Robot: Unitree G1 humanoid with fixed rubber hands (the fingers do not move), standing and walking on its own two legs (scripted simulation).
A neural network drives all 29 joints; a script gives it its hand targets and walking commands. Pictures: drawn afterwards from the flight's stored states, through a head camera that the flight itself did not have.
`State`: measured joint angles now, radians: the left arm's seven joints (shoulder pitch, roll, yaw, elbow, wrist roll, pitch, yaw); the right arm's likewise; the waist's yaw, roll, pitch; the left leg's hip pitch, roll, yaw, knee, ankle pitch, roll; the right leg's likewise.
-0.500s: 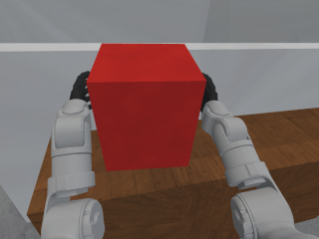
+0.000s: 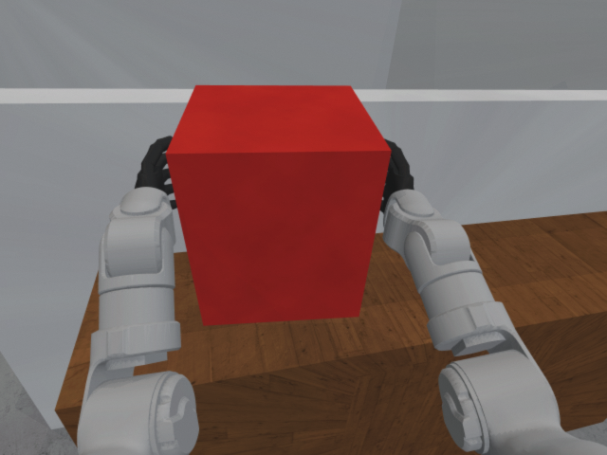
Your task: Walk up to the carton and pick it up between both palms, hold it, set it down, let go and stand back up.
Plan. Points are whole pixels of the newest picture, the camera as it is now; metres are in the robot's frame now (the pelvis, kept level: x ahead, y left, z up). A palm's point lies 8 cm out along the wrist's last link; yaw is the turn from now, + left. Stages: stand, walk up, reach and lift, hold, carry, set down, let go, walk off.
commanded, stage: hold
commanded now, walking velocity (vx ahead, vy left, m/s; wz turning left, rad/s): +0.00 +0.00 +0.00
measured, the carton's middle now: (278, 202) +0.39 +0.01 +0.22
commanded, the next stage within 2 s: set down in 1.20 s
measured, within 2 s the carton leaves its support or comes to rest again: neither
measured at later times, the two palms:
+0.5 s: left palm (157, 200) +0.36 +0.16 +0.24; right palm (398, 198) +0.37 -0.14 +0.24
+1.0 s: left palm (161, 199) +0.37 +0.16 +0.24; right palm (399, 198) +0.37 -0.15 +0.24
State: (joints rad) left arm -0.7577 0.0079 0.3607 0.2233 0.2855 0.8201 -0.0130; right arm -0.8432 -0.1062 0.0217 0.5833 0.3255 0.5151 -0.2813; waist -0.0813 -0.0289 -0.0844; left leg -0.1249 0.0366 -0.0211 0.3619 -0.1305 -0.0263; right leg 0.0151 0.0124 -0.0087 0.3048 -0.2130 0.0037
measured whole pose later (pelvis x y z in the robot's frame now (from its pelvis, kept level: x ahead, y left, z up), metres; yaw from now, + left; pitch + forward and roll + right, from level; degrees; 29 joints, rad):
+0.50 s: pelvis +0.01 +0.00 +0.00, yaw +0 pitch -7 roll -1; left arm -0.73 -0.01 0.35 0.19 0.28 0.83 0.00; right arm -0.82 -0.12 0.05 0.56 0.35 0.53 -0.28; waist -0.09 -0.03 -0.08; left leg -0.11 0.03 -0.03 0.37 -0.15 -0.03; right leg 0.04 0.01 -0.01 0.30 -0.22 0.00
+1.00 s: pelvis +0.01 -0.01 +0.00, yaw +0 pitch -6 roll -1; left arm -0.74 0.00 0.35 0.20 0.28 0.82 0.00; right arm -0.84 -0.12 0.04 0.56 0.34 0.53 -0.29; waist -0.09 -0.03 -0.07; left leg -0.11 0.04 -0.04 0.36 -0.14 -0.03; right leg 0.03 0.02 -0.01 0.30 -0.22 0.00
